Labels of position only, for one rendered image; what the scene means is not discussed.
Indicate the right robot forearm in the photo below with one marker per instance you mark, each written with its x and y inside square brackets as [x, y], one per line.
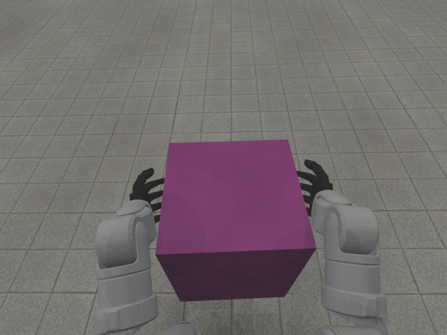
[351, 248]

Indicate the right robot hand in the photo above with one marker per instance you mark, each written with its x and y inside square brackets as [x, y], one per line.
[320, 182]

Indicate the left robot forearm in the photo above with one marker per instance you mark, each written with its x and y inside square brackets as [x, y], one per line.
[126, 302]

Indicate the carton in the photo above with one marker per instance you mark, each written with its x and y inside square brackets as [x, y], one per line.
[233, 222]

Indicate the left robot hand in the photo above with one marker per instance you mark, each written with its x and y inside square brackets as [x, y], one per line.
[140, 190]

